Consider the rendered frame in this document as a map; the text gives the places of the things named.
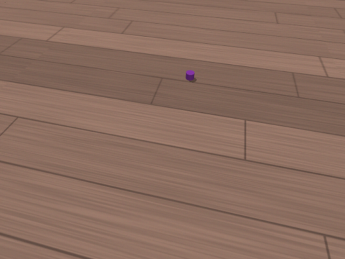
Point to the tin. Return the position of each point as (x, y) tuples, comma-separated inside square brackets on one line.
[(190, 75)]

